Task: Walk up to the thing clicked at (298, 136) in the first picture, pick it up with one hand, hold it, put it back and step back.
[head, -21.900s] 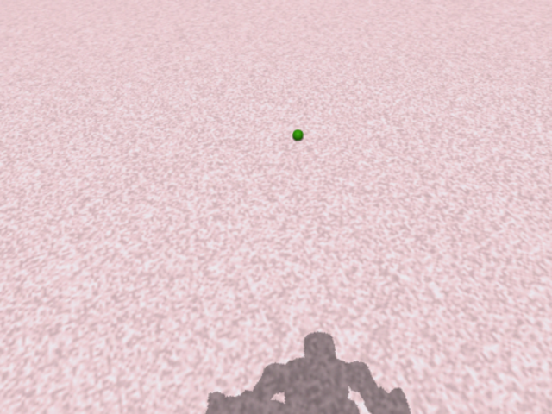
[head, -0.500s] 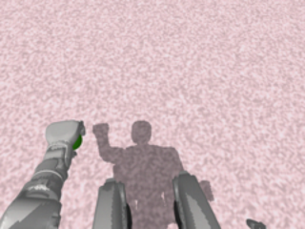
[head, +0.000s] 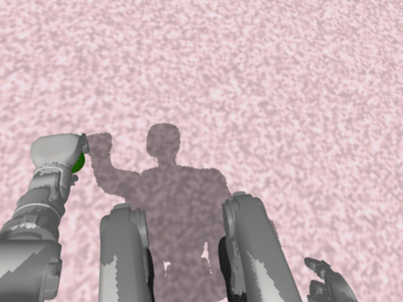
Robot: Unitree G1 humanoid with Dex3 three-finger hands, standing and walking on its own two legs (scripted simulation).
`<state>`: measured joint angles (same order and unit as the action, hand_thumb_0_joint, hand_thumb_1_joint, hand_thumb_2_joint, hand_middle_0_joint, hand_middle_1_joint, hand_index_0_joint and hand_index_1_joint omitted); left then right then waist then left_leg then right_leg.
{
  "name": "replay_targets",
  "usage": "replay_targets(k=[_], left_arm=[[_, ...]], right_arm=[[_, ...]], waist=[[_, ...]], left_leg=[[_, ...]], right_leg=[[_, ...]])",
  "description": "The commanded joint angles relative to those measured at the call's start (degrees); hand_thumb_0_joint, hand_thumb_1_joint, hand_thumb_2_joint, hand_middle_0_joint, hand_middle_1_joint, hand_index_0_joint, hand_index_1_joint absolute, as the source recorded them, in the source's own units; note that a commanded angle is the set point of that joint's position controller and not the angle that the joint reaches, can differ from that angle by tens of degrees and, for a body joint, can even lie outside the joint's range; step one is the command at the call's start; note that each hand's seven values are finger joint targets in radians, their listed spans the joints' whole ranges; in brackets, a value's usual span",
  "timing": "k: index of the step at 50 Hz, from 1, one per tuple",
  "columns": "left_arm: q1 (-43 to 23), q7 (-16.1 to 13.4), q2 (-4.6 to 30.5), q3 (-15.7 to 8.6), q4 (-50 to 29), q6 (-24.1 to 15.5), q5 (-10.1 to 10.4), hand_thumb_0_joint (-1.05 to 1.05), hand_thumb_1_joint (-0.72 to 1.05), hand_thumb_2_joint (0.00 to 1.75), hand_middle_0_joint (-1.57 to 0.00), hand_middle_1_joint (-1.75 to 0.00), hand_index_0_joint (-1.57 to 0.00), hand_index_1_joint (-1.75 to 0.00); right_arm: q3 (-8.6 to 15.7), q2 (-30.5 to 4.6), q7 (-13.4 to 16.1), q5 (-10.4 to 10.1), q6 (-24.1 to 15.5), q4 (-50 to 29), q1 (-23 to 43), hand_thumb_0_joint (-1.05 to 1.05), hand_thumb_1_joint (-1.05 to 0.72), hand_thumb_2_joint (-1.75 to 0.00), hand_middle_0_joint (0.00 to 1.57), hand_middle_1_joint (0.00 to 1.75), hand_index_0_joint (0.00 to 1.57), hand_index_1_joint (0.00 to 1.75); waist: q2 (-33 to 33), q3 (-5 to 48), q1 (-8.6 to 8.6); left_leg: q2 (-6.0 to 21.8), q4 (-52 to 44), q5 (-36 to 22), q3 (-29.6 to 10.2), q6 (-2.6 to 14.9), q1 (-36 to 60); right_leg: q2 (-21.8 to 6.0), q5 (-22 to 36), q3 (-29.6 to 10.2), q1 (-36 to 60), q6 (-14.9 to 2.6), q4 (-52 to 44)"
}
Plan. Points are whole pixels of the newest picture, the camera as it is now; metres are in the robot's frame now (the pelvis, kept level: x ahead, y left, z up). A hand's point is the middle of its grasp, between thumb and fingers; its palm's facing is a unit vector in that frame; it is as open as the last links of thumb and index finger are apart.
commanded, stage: crouch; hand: left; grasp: from above
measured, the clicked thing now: (69, 159) +0.43 +0.27 -0.18
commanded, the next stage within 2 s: lower in 0.66 s
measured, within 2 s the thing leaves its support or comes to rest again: neither
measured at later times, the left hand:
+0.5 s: hand (78, 169) +0.42 +0.26 -0.23, palm faces -0.47 -0.04 -0.88, open 8.2 cm
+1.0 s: hand (84, 172) +0.42 +0.26 -0.28, palm faces -0.50 -0.06 -0.87, open 8.1 cm
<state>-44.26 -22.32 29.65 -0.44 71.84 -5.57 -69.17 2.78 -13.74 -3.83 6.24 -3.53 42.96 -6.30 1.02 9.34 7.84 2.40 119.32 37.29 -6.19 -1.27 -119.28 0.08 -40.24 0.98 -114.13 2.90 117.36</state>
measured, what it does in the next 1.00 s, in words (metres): lowers itself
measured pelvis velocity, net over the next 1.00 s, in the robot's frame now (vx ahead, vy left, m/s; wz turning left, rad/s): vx -0.01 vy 0.00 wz -0.05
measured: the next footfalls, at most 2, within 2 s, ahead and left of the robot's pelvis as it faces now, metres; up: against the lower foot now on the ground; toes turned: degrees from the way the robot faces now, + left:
none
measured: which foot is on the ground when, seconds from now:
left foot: down 0.00-1.00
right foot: down 0.00-1.00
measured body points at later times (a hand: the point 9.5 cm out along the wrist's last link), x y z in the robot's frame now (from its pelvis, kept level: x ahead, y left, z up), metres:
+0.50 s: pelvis -0.01 +0.00 -0.07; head +0.21 +0.04 +0.32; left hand +0.44 +0.26 -0.18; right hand +0.05 -0.28 -0.19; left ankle +0.08 +0.13 -0.39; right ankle +0.08 -0.14 -0.39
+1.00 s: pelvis -0.01 +0.00 -0.10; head +0.23 +0.05 +0.28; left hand +0.44 +0.27 -0.23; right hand +0.05 -0.28 -0.21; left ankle +0.08 +0.13 -0.39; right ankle +0.08 -0.14 -0.39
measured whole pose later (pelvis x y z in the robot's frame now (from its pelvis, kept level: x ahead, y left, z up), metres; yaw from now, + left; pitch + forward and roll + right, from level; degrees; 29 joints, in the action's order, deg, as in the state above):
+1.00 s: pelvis -0.01 +0.00 -0.10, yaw -3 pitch +33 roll -7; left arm -51.7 -26.3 38.3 -5.2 86.4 -12.4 -72.9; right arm -2.3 -15.1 -7.3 9.8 -4.6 45.0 -6.0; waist -1.3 2.8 11.5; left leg 1.9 137.3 37.6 -10.1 -2.5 -133.4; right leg 2.2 -40.1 2.3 -127.8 3.2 134.3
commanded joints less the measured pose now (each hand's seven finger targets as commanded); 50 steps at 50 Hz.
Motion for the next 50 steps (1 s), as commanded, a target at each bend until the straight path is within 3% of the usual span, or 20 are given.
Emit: replay_targets(k=[1, 3, 5, 7, 8, 14, 15, 18, 20, 22, 24, 26, 33, 35, 40, 42, 45, 48, 50], left_arm=[[-19.5, -2.1, 13.9, -2.6, -8.7, -1.3, 0.3, 0.0, 0.5, 0.73, -0.83, -0.85, -0.9, -0.79], [-17.4, -2.1, 14.4, -3.3, -6.7, -1.4, -0.1, 0.0, 0.51, 0.72, -0.83, -0.84, -0.9, -0.77], [-19.4, -2.2, 14.2, -2.7, -6.7, -1.9, -0.5, 0.0, 0.51, 0.74, -0.84, -0.85, -0.9, -0.79], [-19.5, -2.5, 16.6, -3.9, -5.9, -2.3, -0.5, 0.0, 0.5, 0.73, -0.82, -0.87, -0.89, -0.8], [-19.0, -2.5, 15.3, -3.5, -4.3, -2.3, -0.6, 0.0, 0.5, 0.73, -0.82, -0.87, -0.89, -0.8], [-22.1, -2.7, 16.9, -3.5, -1.7, -3.1, -1.2, 0.0, 0.47, 0.68, -0.78, -0.85, -0.86, -0.77], [-21.9, -2.6, 16.0, -3.1, -1.2, -3.3, -0.9, 0.0, 0.48, 0.67, -0.78, -0.85, -0.86, -0.77], [-23.0, -2.8, 18.7, -4.2, -1.0, -3.8, -1.0, 0.0, 0.46, 0.66, -0.77, -0.84, -0.85, -0.76], [-23.7, -2.9, 18.6, -3.8, -0.7, -4.3, -1.4, 0.0, 0.47, 0.67, -0.78, -0.84, -0.86, -0.76], [-22.6, -3.1, 18.7, -3.9, 1.9, -4.5, -1.2, 0.0, 0.49, 0.66, -0.78, -0.85, -0.87, -0.77], [-24.3, -3.6, 20.5, -5.0, 0.1, -5.0, -1.7, 0.0, 0.49, 0.65, -0.79, -0.83, -0.87, -0.75], [-24.3, -3.9, 19.7, -4.5, 2.0, -5.1, -1.9, 0.0, 0.5, 0.65, -0.79, -0.84, -0.88, -0.76], [-24.3, -4.9, 21.3, -5.3, 3.7, -5.7, -2.5, 0.0, 0.52, 0.61, -0.81, -0.84, -0.9, -0.74], [-24.3, -4.9, 19.8, -4.5, 4.3, -5.7, -2.4, 0.0, 0.54, 0.61, -0.82, -0.83, -0.91, -0.74], [-23.6, -5.3, 20.6, -5.1, 4.1, -5.6, -2.4, 0.0, 0.52, 0.6, -0.84, -0.8, -0.92, -0.72], [-24.0, -5.6, 19.6, -4.6, 6.6, -5.9, -2.5, 0.0, 0.53, 0.61, -0.86, -0.78, -0.93, -0.71], [-23.8, -5.7, 20.3, -4.3, 9.4, -6.7, -2.5, 0.0, 0.52, 0.56, -0.85, -0.76, -0.92, -0.69], [-24.3, -6.9, 24.1, -7.0, 6.2, -7.5, -3.5, 0.0, 0.54, 0.57, -0.87, -0.75, -0.94, -0.67], [-24.1, -7.6, 22.4, -6.1, 7.1, -7.7, -4.0, 0.0, 0.57, 0.58, -0.9, -0.74, -0.96, -0.67]], right_arm=[[3.9, -11.9, 0.2, 0.0, -0.4, -1.2, -11.2, 0.0, -0.91, -0.91, 0.2, 0.3, 0.2, 0.3], [3.8, -12.0, 0.0, 0.1, -0.3, -1.4, -11.4, 0.0, -0.91, -0.91, 0.2, 0.3, 0.2, 0.3], [3.6, -11.9, -0.4, 0.3, -0.1, -1.4, -11.3, 0.0, -0.91, -0.91, 0.2, 0.3, 0.2, 0.3], [3.4, -11.9, -0.5, 0.2, 0.0, -1.4, -11.0, 0.0, -0.91, -0.91, 0.2, 0.3, 0.2, 0.3], [3.2, -11.9, -0.7, 0.5, 0.0, -1.4, -11.1, 0.0, -0.91, -0.91, 0.2, 0.3, 0.2, 0.3], [3.0, -12.8, -1.0, 0.7, 0.0, -0.9, -10.2, 0.0, -0.91, -0.91, 0.2, 0.3, 0.2, 0.3], [2.9, -12.7, -1.1, 0.8, -0.1, -1.0, -10.4, 0.0, -0.91, -0.9, 0.2, 0.3, 0.2, 0.3], [2.6, -13.3, -1.2, 1.0, -0.2, -0.3, -10.8, 0.0, -0.91, -0.9, 0.2, 0.3, 0.2, 0.3], [2.1, -13.0, -1.3, 1.1, -0.2, -0.3, -10.8, 0.0, -0.91, -0.9, 0.2, 0.3, 0.2, 0.3], [2.0, -13.1, -1.4, 1.2, -0.4, 0.2, -10.7, 0.0, -0.91, -0.9, 0.2, 0.3, 0.2, 0.3], [1.6, -13.3, -1.4, 1.4, -0.3, 0.4, -11.0, 0.0, -0.91, -0.9, 0.2, 0.3, 0.2, 0.3], [1.5, -13.4, -1.5, 1.6, -0.3, 0.6, -11.2, 0.0, -0.91, -0.9, 0.2, 0.3, 0.2, 0.3], [1.1, -13.9, -1.9, 2.0, -0.6, 1.1, -11.5, 0.0, -0.91, -0.9, 0.2, 0.3, 0.2, 0.3], [0.7, -13.7, -2.0, 2.2, -0.7, 1.3, -11.2, 0.0, -0.91, -0.9, 0.2, 0.3, 0.2, 0.3], [0.5, -14.0, -2.2, 2.3, -0.7, 1.7, -11.3, 0.0, -0.91, -0.9, 0.2, 0.3, 0.2, 0.3], [0.1, -14.0, -2.4, 2.6, -0.6, 1.4, -11.5, 0.0, -0.91, -0.9, 0.2, 0.3, 0.2, 0.3], [-0.6, -14.2, -2.6, 2.9, -1.1, 1.7, -10.9, 0.0, -0.91, -0.9, 0.2, 0.3, 0.2, 0.3], [-1.1, -14.7, -2.8, 3.4, -1.2, 1.6, -10.6, 0.0, -0.91, -0.9, 0.2, 0.3, 0.2, 0.3], [-1.2, -14.5, -3.0, 3.7, -1.2, 1.4, -10.4, 0.0, -0.91, -0.9, 0.2, 0.3, 0.2, 0.3]], waist=[[10.1, 37.5, 1.21], [10.4, 37.6, 0.46], [10.7, 37.8, 1.36], [9.9, 37.6, 0.73], [9.1, 36.6, 1.23], [11.4, 33.9, 1.46], [11.1, 33.6, 2.12], [10.3, 34.2, 1.76], [10.8, 35.1, 2.12], [9.7, 32.4, 2.0], [10.5, 35.4, 1.44], [9.7, 33.8, 2.38], [10.8, 33.1, 2.36], [11.2, 32.4, 2.61], [12.0, 34.1, 2.27], [10.2, 31.3, 4.03], [9.3, 28.3, 4.45], [12.5, 32.2, 2.75], [13.5, 32.5, 3.95]], left_leg=[[-1.2, -9.6, -11.0, 4.4, 2.23, 30.1], [-1.0, -8.8, -11.4, 4.3, 2.06, 30.8], [-1.1, -7.3, -11.5, 4.7, 2.2, 29.3], [-1.1, -6.1, -10.8, 5.0, 2.46, 26.5], [-1.3, -5.9, -9.8, 5.0, 2.5, 25.1], [-1.1, -5.2, -4.6, 4.2, 2.14, 23.9], [-1.1, -4.6, -4.5, 4.2, 2.18, 23.4], [-1.2, -3.1, -4.6, 4.4, 2.42, 21.8], [-1.3, -1.8, -5.6, 4.8, 2.47, 21.2], [-1.3, -1.4, -4.3, 4.8, 2.52, 19.3], [-1.4, -0.4, -5.6, 5.0, 2.52, 19.7], [-1.3, 0.6, -5.1, 5.1, 2.67, 18.3], [-1.4, 1.4, -4.2, 4.7, 2.49, 17.4], [-1.4, 1.7, -4.2, 4.7, 2.41, 17.3], [-1.2, 3.4, -7.8, 4.6, 2.35, 18.3], [-1.4, 4.0, -6.7, 4.5, 2.6, 15.0], [-1.3, 4.9, -4.9, 4.1, 2.74, 13.1], [-1.2, 5.8, -7.5, 4.0, 2.28, 16.1], [-1.1, 6.6, -8.3, 4.2, 2.21, 16.4]], right_leg=[[1.9, 15.0, 5.0, 14.0, -4.63, -11.3], [2.0, 14.9, 5.3, 13.1, -4.72, -10.2], [2.3, 15.4, 5.1, 13.1, -4.65, -9.4], [2.6, 14.8, 5.1, 13.7, -4.59, -8.7], [2.5, 13.9, 5.3, 13.0, -4.55, -8.4], [2.6, 8.6, 6.1, 6.6, -5.18, -5.6], [2.6, 8.6, 6.3, 6.8, -5.09, -5.4], [2.6, 8.7, 6.3, 6.5, -4.94, -4.6], [2.8, 9.7, 6.2, 7.3, -4.9, -3.9], [2.8, 8.3, 6.3, 5.6, -4.95, -3.4], [2.9, 9.5, 6.3, 6.7, -4.91, -2.8], [3.0, 9.1, 6.4, 5.7, -4.76, -2.6], [3.0, 8.1, 7.2, 4.2, -4.87, -0.8], [3.0, 8.5, 7.2, 3.4, -4.89, -0.4], [3.2, 12.4, 7.4, 4.1, -4.72, 1.1], [3.1, 11.6, 7.6, 3.9, -4.44, 1.2], [3.5, 10.0, 7.9, 2.6, -4.4, 1.5], [3.4, 12.1, 8.1, 3.6, -4.45, 3.2], [3.6, 13.3, 8.2, 3.7, -4.3, 3.7]])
